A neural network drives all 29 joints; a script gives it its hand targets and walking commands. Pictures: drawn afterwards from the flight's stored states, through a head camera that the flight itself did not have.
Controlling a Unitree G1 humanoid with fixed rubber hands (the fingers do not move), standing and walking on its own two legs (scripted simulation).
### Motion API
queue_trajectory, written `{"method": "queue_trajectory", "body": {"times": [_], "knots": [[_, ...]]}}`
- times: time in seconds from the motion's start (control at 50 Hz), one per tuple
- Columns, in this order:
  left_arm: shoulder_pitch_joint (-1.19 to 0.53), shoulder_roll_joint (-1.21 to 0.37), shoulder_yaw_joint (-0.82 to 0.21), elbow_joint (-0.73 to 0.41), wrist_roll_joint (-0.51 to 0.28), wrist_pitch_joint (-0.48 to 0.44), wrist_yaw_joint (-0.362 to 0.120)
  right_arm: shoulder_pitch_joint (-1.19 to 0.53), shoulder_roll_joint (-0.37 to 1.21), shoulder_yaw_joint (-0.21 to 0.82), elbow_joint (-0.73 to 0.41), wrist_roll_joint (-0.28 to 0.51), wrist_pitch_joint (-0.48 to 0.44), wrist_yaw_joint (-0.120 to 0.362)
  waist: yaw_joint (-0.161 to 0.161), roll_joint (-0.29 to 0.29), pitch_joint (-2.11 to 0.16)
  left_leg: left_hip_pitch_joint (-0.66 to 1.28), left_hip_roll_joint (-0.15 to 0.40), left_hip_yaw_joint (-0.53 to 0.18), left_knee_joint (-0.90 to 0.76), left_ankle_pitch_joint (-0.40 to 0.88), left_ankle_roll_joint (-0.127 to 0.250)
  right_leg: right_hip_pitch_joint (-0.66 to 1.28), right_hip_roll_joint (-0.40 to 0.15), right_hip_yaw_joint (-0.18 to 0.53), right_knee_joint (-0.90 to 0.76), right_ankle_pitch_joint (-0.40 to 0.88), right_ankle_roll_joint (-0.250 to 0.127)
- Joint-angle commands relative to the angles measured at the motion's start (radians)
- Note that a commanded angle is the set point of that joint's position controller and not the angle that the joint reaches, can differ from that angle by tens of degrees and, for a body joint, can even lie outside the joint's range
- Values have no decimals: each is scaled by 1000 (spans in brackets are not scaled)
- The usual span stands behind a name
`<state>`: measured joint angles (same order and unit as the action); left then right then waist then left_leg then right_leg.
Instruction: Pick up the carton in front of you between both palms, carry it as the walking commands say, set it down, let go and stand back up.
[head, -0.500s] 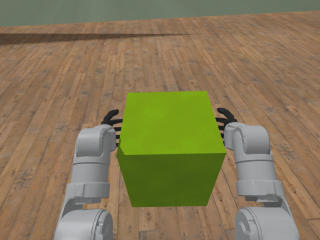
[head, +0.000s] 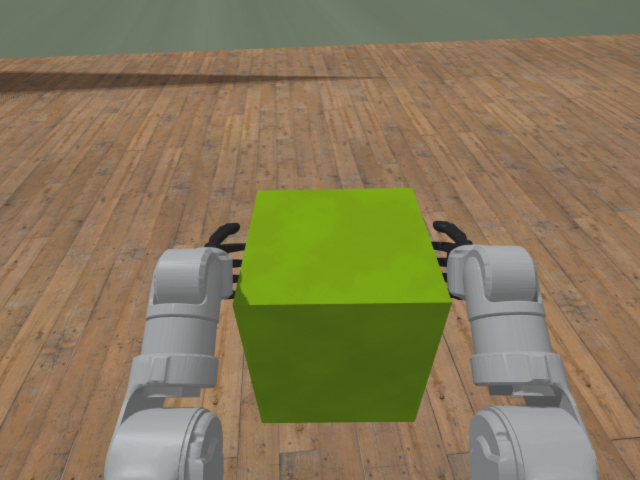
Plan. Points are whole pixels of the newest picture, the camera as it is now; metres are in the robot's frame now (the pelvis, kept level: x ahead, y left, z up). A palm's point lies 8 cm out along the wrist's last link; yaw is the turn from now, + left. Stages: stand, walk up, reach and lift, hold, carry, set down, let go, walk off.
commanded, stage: carry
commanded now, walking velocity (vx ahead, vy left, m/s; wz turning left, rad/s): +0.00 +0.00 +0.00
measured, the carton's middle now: (336, 306) +0.35 +0.00 +0.06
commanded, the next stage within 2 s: none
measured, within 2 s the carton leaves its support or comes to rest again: neither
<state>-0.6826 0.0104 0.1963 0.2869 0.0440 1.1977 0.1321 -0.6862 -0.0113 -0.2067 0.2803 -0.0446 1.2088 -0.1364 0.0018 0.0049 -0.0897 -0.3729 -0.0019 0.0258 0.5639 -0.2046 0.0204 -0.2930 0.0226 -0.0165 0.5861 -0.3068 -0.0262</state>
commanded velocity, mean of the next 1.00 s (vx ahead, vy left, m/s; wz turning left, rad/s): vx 0.00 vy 0.00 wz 0.00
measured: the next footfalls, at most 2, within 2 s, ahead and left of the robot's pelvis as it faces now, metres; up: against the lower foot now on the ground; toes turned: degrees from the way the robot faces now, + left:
none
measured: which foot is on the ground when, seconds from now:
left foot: down 0.00-1.00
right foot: down 0.00-1.00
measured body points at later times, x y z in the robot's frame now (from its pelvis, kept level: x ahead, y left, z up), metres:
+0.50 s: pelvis -0.02 +0.00 +0.00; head -0.04 +0.00 +0.45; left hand +0.34 +0.15 +0.12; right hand +0.34 -0.15 +0.12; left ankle +0.06 +0.11 -0.73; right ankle +0.00 -0.10 -0.73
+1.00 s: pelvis -0.02 +0.00 +0.00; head -0.04 +0.00 +0.45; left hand +0.34 +0.15 +0.12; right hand +0.34 -0.15 +0.12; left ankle +0.06 +0.11 -0.73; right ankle +0.00 -0.10 -0.73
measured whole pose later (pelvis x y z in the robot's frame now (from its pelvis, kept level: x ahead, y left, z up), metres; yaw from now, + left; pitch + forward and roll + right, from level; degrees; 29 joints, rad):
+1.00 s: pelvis -0.02 +0.00 +0.00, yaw +0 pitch +1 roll +0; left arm -0.70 0.01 0.21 0.26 0.05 1.22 0.13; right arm -0.71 -0.01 -0.21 0.26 -0.05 1.22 -0.13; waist -0.01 0.01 -0.07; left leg -0.41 0.00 0.02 0.54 -0.16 0.02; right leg -0.33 0.02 -0.02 0.58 -0.27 -0.02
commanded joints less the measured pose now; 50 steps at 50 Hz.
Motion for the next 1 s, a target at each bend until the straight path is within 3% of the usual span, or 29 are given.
{"method": "queue_trajectory", "body": {"times": [0.0, 0.46, 0.98], "knots": [[-753, -1124, -526, -136, -403, -25, -236, -739, 1112, 529, -111, 395, -29, 241, 0, -1, -342, 175, 123, -109, -68, 141, 45, 48, -128, 96, -100, 128, -33], [-772, -1130, -526, -140, -407, -11, -236, -756, 1121, 525, -118, 399, -17, 241, -7, 3, -348, 161, 127, -119, -94, 71, 43, 20, -126, 97, -112, 72, -27], [-768, -1128, -531, -150, -403, -5, -237, -761, 1126, 537, -134, 405, -12, 244, -9, 2, -365, 165, 125, -116, -79, 116, 43, 30, -129, 95, -99, 110, -28]]}}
